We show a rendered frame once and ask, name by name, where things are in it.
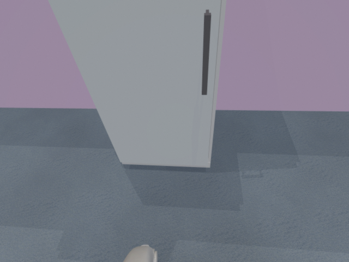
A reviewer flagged left robot thigh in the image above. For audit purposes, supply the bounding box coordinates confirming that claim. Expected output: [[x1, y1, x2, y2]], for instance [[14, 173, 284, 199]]
[[123, 246, 158, 262]]

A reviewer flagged fridge door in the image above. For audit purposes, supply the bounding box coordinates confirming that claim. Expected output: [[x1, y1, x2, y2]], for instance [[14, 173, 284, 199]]
[[48, 0, 221, 166]]

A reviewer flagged handle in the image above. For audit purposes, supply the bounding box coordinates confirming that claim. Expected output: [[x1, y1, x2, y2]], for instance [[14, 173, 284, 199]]
[[202, 10, 211, 95]]

